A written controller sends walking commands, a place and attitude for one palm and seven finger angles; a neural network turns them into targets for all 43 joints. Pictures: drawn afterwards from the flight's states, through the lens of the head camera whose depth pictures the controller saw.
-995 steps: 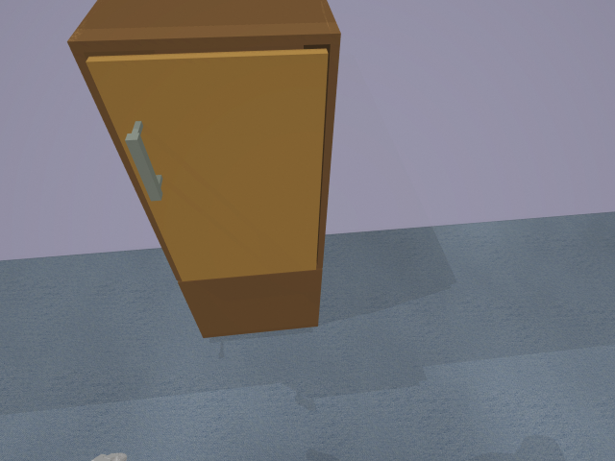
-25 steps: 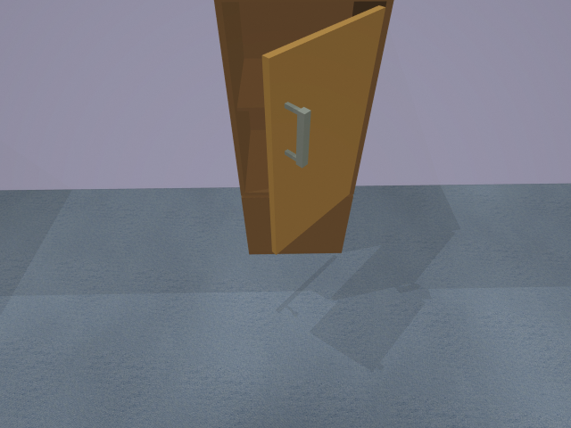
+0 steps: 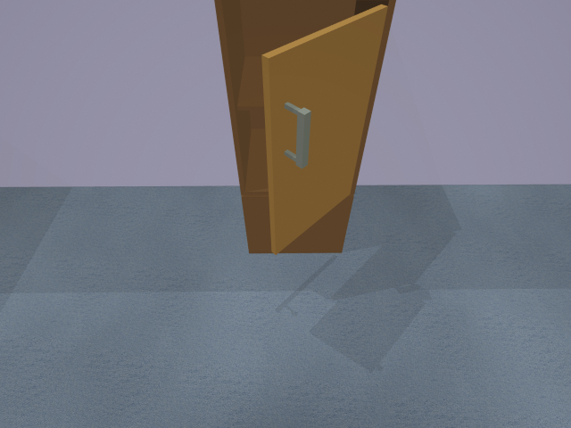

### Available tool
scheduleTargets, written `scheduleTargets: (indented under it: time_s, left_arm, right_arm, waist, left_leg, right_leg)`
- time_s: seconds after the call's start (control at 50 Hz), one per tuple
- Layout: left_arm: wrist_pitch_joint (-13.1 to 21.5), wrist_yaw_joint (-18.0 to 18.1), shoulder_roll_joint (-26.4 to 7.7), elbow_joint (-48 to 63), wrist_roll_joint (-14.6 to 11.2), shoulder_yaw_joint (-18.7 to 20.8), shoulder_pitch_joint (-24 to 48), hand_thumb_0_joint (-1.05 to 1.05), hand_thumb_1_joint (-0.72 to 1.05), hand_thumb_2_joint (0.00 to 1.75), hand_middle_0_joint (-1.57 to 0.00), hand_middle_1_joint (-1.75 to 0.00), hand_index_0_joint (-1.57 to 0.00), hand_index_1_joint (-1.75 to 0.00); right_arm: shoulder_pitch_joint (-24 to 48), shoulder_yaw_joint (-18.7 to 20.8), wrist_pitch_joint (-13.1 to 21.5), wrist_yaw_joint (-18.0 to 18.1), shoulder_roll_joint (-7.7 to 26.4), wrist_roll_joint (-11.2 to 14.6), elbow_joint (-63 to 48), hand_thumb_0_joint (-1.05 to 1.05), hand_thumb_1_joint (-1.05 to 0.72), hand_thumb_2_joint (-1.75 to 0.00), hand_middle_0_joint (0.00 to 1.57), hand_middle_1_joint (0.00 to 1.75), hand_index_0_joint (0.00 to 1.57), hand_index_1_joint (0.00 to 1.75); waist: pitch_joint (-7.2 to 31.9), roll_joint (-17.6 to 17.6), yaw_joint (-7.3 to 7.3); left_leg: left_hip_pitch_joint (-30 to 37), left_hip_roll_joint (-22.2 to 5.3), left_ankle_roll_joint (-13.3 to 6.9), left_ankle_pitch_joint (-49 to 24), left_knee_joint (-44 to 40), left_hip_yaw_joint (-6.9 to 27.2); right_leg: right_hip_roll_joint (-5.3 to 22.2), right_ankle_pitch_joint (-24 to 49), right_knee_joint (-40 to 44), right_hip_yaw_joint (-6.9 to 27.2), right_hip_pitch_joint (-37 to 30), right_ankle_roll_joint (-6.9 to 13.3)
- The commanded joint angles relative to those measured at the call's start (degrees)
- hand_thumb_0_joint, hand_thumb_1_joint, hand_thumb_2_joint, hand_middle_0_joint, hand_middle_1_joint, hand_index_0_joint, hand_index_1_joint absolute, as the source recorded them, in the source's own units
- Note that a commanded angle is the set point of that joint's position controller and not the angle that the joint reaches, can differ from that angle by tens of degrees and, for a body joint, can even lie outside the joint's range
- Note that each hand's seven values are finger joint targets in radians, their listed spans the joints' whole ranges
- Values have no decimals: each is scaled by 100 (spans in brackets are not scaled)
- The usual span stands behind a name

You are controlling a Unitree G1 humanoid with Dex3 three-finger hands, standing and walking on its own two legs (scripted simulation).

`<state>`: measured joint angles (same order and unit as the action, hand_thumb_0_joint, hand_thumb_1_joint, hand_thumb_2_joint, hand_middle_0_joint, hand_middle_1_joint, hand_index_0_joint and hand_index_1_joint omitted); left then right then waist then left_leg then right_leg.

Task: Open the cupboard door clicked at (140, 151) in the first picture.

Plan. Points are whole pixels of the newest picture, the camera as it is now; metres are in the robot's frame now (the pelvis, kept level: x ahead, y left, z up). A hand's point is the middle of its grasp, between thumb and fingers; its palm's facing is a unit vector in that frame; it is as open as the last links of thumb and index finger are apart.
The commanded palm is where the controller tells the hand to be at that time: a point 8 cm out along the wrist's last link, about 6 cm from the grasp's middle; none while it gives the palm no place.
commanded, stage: look to check the result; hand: left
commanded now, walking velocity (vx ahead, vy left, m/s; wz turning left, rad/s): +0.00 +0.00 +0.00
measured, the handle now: (296, 135) +0.66 +0.02 +0.04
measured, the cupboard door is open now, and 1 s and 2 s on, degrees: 45 45 45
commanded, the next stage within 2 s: walk to a spot facing it in 0.22 s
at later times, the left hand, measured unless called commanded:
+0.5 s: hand out of the picture +0.03 +0.18 -0.17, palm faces +0.01 -0.97 -0.23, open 7.3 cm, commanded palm none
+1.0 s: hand out of the picture +0.10 +0.15 -0.16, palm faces -0.21 -0.93 -0.30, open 7.3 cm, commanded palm none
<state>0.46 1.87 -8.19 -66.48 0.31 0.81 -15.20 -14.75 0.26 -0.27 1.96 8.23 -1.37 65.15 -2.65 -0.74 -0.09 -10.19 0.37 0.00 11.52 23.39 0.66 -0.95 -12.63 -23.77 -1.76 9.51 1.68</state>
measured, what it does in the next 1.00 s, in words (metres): lifts its left foot, turning right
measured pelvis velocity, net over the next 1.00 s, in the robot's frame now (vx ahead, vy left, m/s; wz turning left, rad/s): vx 0.00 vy -0.04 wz -0.30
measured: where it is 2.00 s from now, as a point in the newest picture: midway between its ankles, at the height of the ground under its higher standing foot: outside the picture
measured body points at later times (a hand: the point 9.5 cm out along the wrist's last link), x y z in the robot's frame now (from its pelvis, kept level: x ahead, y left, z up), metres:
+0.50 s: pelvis +0.01 -0.01 +0.00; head +0.03 -0.01 +0.45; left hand +0.03 +0.23 -0.16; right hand +0.02 -0.24 -0.16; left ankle +0.01 +0.12 -0.74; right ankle +0.00 -0.10 -0.74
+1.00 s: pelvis +0.00 -0.04 +0.00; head +0.05 -0.08 +0.44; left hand +0.11 +0.20 -0.14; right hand +0.03 -0.31 -0.16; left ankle +0.01 +0.13 -0.66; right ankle -0.01 -0.10 -0.74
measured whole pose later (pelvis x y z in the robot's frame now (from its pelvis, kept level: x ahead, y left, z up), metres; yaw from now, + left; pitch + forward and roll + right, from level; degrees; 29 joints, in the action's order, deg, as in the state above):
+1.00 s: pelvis +0.00 -0.04 +0.00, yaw -17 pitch +1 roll +2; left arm -1.2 1.2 -11.1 -55.1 0.9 4.5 -12.7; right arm -5.7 4.3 -3.4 1.7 12.9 -1.0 54.0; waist -6.6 -0.9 1.6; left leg -27.2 -2.3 3.5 22.9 63.0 0.4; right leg -4.6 -14.3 -29.2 3.7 15.5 5.2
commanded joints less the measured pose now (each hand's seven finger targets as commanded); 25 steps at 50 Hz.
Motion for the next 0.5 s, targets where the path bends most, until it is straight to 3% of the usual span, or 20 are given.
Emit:
scheduleTargets:
  time_s: [0.0,0.26,0.32,0.38,0.48]
  left_arm:
    - [85,14,-726,175,18,111,-245,0,90,90,-20,-30,-20,-30]
    - [106,-8,-917,214,11,139,-33,0,90,90,-20,-30,-20,-30]
    - [112,-13,-989,232,10,152,21,0,90,90,-20,-30,-20,-30]
    - [14,-2,-790,258,17,170,-74,0,90,90,-20,-30,-20,-30]
    - [-127,-64,-1046,585,60,383,72,0,90,90,-20,-30,-20,-30]
  right_arm:
    - [-338,67,60,17,598,25,-90,0,-90,-90,20,30,20,30]
    - [-142,81,83,12,837,19,-101,0,-90,-90,20,30,20,30]
    - [-90,83,89,10,869,18,-105,0,-90,-90,20,30,20,30]
    - [-235,89,8,48,654,22,-108,0,-90,-90,20,30,20,30]
    - [-154,272,-80,84,863,22,-436,0,-90,-90,20,30,20,30]
  waist:
    - [-225,38,-45]
    - [-88,105,-23]
    - [-94,-17,-14]
    - [-72,90,-34]
    - [-21,161,-43]
  left_leg:
    - [-96,-505,-154,-381,-424,370]
    - [12,-529,-139,-535,-479,391]
    - [22,-533,-138,-623,-481,401]
    - [127,-583,-84,-541,-221,178]
    - [-51,-671,-73,-62,203,-98]
  right_leg:
    - [662,158,624,569,188,85]
    - [673,335,664,584,15,98]
    - [692,440,674,586,-27,110]
    - [669,691,521,738,198,107]
    - [699,809,174,1098,525,222]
